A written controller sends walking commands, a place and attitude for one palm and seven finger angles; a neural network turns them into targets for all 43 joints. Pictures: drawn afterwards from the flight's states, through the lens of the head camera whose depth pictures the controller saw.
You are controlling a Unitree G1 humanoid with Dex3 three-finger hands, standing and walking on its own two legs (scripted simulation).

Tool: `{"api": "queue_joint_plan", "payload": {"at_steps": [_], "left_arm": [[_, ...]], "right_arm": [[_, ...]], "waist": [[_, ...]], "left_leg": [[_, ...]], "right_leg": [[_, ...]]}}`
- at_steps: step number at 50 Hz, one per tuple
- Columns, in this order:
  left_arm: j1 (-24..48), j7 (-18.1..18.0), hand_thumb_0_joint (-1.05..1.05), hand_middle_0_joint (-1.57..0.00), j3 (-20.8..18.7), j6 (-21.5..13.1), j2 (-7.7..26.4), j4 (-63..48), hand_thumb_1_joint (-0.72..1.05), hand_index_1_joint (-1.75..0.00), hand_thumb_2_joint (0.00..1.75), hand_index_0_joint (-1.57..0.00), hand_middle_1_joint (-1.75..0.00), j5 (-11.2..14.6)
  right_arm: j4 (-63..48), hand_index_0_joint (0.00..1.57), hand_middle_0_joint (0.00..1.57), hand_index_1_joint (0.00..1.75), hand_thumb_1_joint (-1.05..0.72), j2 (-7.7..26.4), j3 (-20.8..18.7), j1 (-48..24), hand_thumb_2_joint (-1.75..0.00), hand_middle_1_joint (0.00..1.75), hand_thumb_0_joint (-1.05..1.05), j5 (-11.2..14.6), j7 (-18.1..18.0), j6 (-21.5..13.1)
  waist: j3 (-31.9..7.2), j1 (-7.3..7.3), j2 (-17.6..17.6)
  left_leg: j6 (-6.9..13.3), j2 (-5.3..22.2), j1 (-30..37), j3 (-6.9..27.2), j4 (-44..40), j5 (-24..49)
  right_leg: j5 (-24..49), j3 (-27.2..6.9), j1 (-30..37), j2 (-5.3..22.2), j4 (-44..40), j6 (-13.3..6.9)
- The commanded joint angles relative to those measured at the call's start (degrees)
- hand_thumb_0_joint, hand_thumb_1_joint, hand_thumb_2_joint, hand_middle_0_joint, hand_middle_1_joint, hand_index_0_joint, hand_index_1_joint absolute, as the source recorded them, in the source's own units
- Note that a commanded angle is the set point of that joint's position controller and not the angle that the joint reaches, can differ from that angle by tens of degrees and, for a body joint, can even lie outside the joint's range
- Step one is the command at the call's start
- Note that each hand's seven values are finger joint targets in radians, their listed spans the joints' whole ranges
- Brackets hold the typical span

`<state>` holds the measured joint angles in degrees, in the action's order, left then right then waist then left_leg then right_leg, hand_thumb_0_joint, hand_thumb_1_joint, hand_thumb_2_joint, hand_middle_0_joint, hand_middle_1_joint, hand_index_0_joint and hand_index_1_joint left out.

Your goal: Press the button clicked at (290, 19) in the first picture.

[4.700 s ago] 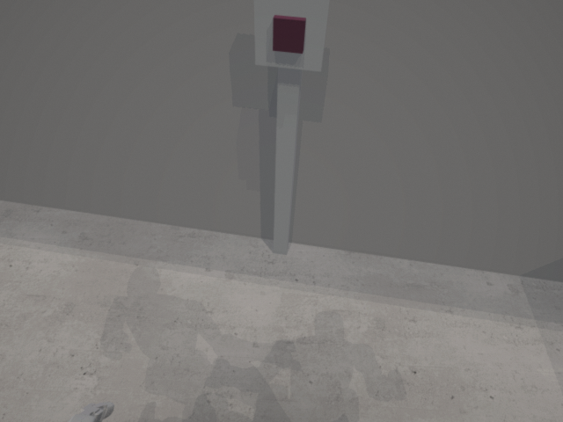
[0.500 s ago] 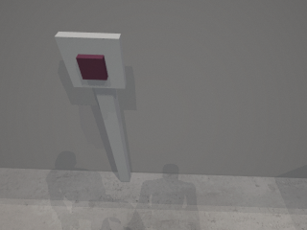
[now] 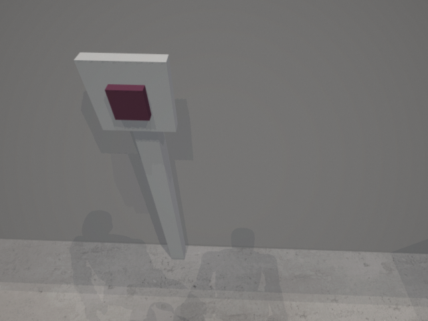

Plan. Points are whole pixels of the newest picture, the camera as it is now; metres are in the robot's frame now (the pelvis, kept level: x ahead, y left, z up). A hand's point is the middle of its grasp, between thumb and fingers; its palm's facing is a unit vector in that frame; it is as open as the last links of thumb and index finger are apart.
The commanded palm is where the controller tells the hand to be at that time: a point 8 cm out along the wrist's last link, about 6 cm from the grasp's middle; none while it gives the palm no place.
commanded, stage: come to a stop and stand still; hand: left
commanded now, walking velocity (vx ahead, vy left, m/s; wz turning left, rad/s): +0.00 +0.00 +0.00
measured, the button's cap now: (130, 102) +0.48 +0.20 +0.16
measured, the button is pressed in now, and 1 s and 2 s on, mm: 0 0 0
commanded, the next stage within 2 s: look again from close up in 0.08 s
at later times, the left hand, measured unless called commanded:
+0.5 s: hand out of the picture -0.01 +0.21 -0.19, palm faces +0.04 -0.99 -0.17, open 7.4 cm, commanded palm none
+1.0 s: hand out of the picture -0.13 +0.20 -0.18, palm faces +0.07 -0.98 -0.16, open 7.4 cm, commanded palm none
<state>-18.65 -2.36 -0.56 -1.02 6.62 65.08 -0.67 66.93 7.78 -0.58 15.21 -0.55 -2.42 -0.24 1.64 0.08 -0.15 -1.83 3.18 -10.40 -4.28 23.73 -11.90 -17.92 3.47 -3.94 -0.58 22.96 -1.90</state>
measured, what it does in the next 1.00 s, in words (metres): shifts its weight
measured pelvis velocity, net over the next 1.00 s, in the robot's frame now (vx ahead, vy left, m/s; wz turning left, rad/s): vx -0.05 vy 0.04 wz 0.03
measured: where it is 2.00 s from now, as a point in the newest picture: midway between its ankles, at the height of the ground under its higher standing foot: outside the picture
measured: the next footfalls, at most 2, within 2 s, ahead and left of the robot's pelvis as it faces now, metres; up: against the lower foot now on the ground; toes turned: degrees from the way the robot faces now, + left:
right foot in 1.64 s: +0.11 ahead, -0.14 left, +0.00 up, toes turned -4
left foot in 1.94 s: +0.03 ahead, +0.09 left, +0.00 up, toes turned +5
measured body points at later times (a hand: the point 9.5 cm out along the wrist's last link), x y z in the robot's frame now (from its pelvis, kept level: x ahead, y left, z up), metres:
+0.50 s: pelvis -0.03 +0.04 -0.01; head -0.04 +0.06 +0.44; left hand -0.01 +0.26 -0.18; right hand +0.01 -0.19 -0.15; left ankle +0.02 +0.14 -0.74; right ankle -0.06 -0.09 -0.74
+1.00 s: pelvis -0.05 +0.04 +0.00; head -0.06 +0.05 +0.45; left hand -0.13 +0.25 -0.17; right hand -0.04 -0.19 -0.16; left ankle +0.01 +0.14 -0.74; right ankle -0.06 -0.09 -0.74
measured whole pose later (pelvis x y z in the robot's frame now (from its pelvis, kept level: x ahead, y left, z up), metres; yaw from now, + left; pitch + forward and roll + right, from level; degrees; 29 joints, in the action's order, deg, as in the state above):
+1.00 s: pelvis -0.05 +0.04 +0.00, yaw +1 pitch -1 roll -1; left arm -26.4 -0.7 -0.6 0.8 9.4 61.7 -2.0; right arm 61.2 8.4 -1.1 17.8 -1.3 -0.8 1.4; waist -1.2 0.6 1.1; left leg 2.4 -0.3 -18.7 -2.0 28.2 -11.3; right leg -18.7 2.6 -11.7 1.0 29.0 -1.2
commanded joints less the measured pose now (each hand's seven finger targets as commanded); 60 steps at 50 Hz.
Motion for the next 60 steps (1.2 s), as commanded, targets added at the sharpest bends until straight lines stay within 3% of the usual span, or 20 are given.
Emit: {"api": "queue_joint_plan", "payload": {"at_steps": [1,8,9,10,11,13,16,18,19,23,28,38,42,45,49,50,52,53,56,60], "left_arm": [[-5.02,-0.43,0.0,-0.2,-0.64,-0.14,5.66,-0.82,0.9,-0.3,0.9,-0.2,-0.3,0.12],[-4.39,-0.37,0.0,-0.2,-0.77,-0.13,6.28,-1.25,0.9,-0.3,0.9,-0.2,-0.3,0.14],[-7.66,-2.5,0.0,-0.2,-0.44,-2.26,7.41,-0.59,0.9,-0.3,0.9,-0.2,-0.3,-1.17],[-6.02,-2.37,0.0,-0.2,-0.79,-2.94,9.35,-1.71,0.9,-0.3,0.9,-0.2,-0.3,-0.89],[-6.22,-2.05,0.0,-0.2,-0.96,-2.8,9.9,-3.26,0.9,-0.3,0.9,-0.2,-0.3,-0.89],[-3.72,-1.84,0.0,-0.2,-0.59,-2.65,9.24,-4.81,0.9,-0.3,0.9,-0.2,-0.3,-0.34],[-3.08,-1.6,0.0,-0.2,-0.49,-0.98,7.49,-6.84,0.9,-0.3,0.9,-0.2,-0.3,-0.02],[-3.95,-1.26,0.0,-0.2,-0.21,0.04,7.08,-6.65,0.9,-0.3,0.9,-0.2,-0.3,-0.29],[-4.21,-1.02,0.0,-0.2,-0.04,0.34,7.21,-6.61,0.9,-0.3,0.9,-0.2,-0.3,-0.35],[-3.45,-0.49,0.0,-0.2,0.08,0.84,7.51,-7.37,0.9,-0.3,0.9,-0.2,-0.3,-0.53],[-4.48,-0.05,0.0,-0.2,0.07,1.22,7.71,-8.22,0.9,-0.3,0.9,-0.2,-0.3,-0.77],[-8.26,0.38,0.0,-0.2,0.44,0.64,7.31,-6.39,0.9,-0.3,0.9,-0.2,-0.3,-0.78],[-10.09,0.74,0.0,-0.2,0.26,1.31,6.58,-5.67,0.9,-0.3,0.9,-0.2,-0.3,-1.24],[-12.69,1.24,0.0,-0.2,-0.06,1.66,5.85,-4.82,0.9,-0.3,0.9,-0.2,-0.3,-1.36],[-15.04,1.62,0.0,-0.2,-0.58,1.3,5.62,-4.06,0.9,-0.3,0.9,-0.2,-0.3,-1.15],[-15.39,1.49,0.0,-0.2,-0.71,1.14,6.34,-4.14,0.9,-0.3,0.9,-0.2,-0.3,-1.16],[-15.27,0.9,0.0,-0.2,-1.46,0.62,8.72,-4.33,0.9,-0.3,0.9,-0.2,-0.3,-0.93],[-14.52,0.54,0.0,-0.2,-1.67,0.19,9.03,-4.67,0.9,-0.3,0.9,-0.2,-0.3,-0.77],[-11.77,0.3,0.0,-0.2,-1.79,-0.71,8.36,-5.22,0.9,-0.3,0.9,-0.2,-0.3,-0.85],[-11.18,0.46,0.0,-0.2,-1.34,-0.75,7.6,-4.07,0.9,-0.3,0.9,-0.2,-0.3,-0.98]], "right_arm": [[-1.32,0.2,0.2,0.3,-0.9,4.79,-0.5,3.48,-0.9,0.3,0.0,-0.05,-0.21,-0.52],[-1.26,0.2,0.2,0.3,-0.9,5.19,-0.48,3.22,-0.9,0.3,0.0,-0.03,-0.17,-0.6],[-6.34,0.2,0.2,0.3,-0.9,6.36,-0.21,-2.83,-0.9,0.3,0.0,0.33,0.75,-1.72],[-9.87,0.2,0.2,0.3,-0.9,4.11,0.26,-2.75,-0.9,0.3,0.0,0.25,1.3,-1.31],[-9.24,0.2,0.2,0.3,-0.9,2.24,0.08,0.15,-0.9,0.3,0.0,-0.07,0.92,-1.29],[-8.49,0.2,0.2,0.3,-0.9,4.17,-0.3,4.18,-0.9,0.3,0.0,-0.08,0.83,-1.56],[-8.68,0.2,0.2,0.3,-0.9,6.76,-0.48,4.3,-0.9,0.3,0.0,-0.23,0.6,-1.67],[-9.26,0.2,0.2,0.3,-0.9,6.83,-0.39,2.45,-0.9,0.3,0.0,-0.3,0.46,-1.28],[-9.87,0.2,0.2,0.3,-0.9,6.97,-0.37,1.55,-0.9,0.3,0.0,-0.28,0.51,-0.97],[-10.93,0.2,0.2,0.3,-0.9,7.75,-0.64,2.09,-0.9,0.3,0.0,-0.45,0.87,-0.65],[-12.01,0.2,0.2,0.3,-0.9,9.71,-1.17,1.45,-0.9,0.3,0.0,-0.6,1.15,-0.5],[-10.75,0.2,0.2,0.3,-0.9,9.27,-1.06,1.87,-0.9,0.3,0.0,-0.36,1.5,-0.35],[-9.65,0.2,0.2,0.3,-0.9,10.6,-1.92,2.9,-0.9,0.3,0.0,-0.75,1.29,0.5],[-9.56,0.2,0.2,0.3,-0.9,10.89,-2.39,2.31,-0.9,0.3,0.0,-0.86,1.0,0.73],[-9.18,0.2,0.2,0.3,-0.9,9.29,-2.55,2.32,-0.9,0.3,0.0,-0.89,0.77,0.53],[-9.41,0.2,0.2,0.3,-0.9,8.31,-2.41,2.14,-0.9,0.3,0.0,-0.86,0.83,0.65],[-10.55,0.2,0.2,0.3,-0.9,4.39,-1.56,1.16,-0.9,0.3,0.0,-0.64,1.24,0.23],[-10.91,0.2,0.2,0.3,-0.9,3.44,-1.37,0.09,-0.9,0.3,0.0,-0.61,1.49,-0.08],[-10.77,0.2,0.2,0.3,-0.9,2.73,-1.53,0.91,-0.9,0.3,0.0,-0.49,2.18,-0.45],[-9.04,0.2,0.2,0.3,-0.9,0.71,-0.93,4.73,-0.9,0.3,0.0,-0.39,2.14,-1.55]], "waist": [[2.58,0.05,0.88],[3.25,0.14,0.85],[4.94,2.13,3.99],[3.83,-0.21,5.24],[-0.96,-0.08,7.91],[-8.12,-1.48,10.66],[-5.57,-0.4,-0.06],[0.39,0.42,-5.3],[3.62,0.65,-4.71],[5.79,0.15,-2.32],[4.87,0.68,-3.69],[1.95,0.9,-0.74],[3.28,0.54,-4.03],[4.12,1.36,-4.0],[3.34,1.7,-1.14],[4.41,1.84,2.38],[6.27,1.9,13.68],[6.75,1.76,14.24],[6.95,0.05,8.91],[6.6,-1.36,5.11]], "left_leg": [[2.24,3.92,3.23,3.49,-1.63,13.68],[2.36,3.91,3.16,3.64,-2.22,13.08],[1.14,2.8,-4.16,0.91,13.23,12.01],[1.18,0.38,-8.09,1.03,12.04,-1.06],[2.58,-0.88,-7.76,1.19,10.68,-5.98],[3.04,-1.17,-4.99,1.37,6.73,-0.45],[4.72,3.24,-0.54,5.78,7.1,20.54],[5.45,4.16,-3.62,8.21,4.84,16.81],[5.45,3.77,-6.19,8.54,3.48,10.54],[5.05,2.96,-9.12,9.87,-0.46,-4.43],[5.92,4.43,-11.98,14.19,-7.48,-17.15],[5.57,3.81,-9.65,13.48,-8.8,-18.45],[6.71,6.26,-10.79,16.32,-11.85,-28.21],[7.5,6.96,-13.1,16.57,-12.21,-28.39],[6.25,4.51,-14.14,12.27,-7.43,-24.81],[5.57,2.51,-15.79,10.08,-3.27,-23.13],[4.0,-2.94,-20.43,1.67,12.35,-13.41],[4.18,-3.06,-20.67,0.53,19.15,-10.71],[4.5,-1.12,-20.74,0.28,26.08,-10.82],[3.47,-2.35,-5.34,-3.62,9.22,-5.51]], "right_leg": [[19.69,-4.97,-5.05,6.89,-4.33,0.31],[18.47,-4.91,-4.98,6.97,-4.83,0.32],[47.93,-9.89,-7.48,10.78,-4.56,3.54],[61.21,-8.24,-2.88,13.43,-0.74,2.07],[67.06,-8.09,2.05,13.78,2.95,0.82],[61.59,-5.02,5.32,11.32,6.95,-1.33],[26.22,-3.65,-4.03,6.65,6.5,-0.39],[9.2,-3.82,-7.75,4.92,3.54,-0.32],[5.0,-4.29,-9.2,4.61,2.22,-0.46],[-2.02,-4.37,-11.19,4.16,1.35,-0.48],[-3.28,-2.26,-9.73,3.15,3.44,0.08],[-3.72,-2.77,-9.37,4.23,0.77,0.21],[-8.93,-0.18,-11.89,1.65,4.58,0.2],[-6.78,0.54,-10.5,0.59,5.58,-0.36],[-8.24,-2.39,-8.26,1.88,0.74,-1.25],[-12.63,-6.29,-9.05,3.81,-2.72,-2.23],[-21.94,-18.99,-9.43,12.03,-11.85,-5.96],[-21.38,-22.84,-10.8,15.41,-14.92,-7.68],[-13.7,-18.3,-12.27,15.04,-14.29,-8.95],[-8.28,-9.21,-18.61,10.01,-7.39,-6.62]]}}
